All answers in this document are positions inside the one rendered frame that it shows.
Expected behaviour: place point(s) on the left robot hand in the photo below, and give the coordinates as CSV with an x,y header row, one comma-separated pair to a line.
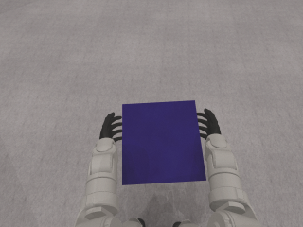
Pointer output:
x,y
107,127

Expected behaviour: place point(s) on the robot right forearm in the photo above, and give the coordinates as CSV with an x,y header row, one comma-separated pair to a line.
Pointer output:
x,y
226,192

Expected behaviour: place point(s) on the right robot hand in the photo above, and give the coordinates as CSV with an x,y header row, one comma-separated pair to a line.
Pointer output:
x,y
211,123

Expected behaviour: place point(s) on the robot left forearm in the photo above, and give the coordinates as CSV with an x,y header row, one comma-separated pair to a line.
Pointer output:
x,y
100,198

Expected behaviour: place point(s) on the carton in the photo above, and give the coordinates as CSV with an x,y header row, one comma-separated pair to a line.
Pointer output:
x,y
161,143

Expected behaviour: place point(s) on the robot left upper arm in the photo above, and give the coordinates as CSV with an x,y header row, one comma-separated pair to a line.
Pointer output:
x,y
104,221

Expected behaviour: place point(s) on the robot right upper arm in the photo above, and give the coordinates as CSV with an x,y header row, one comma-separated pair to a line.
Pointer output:
x,y
224,218

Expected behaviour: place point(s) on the left robot shin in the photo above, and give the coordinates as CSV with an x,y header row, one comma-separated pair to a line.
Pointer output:
x,y
134,219

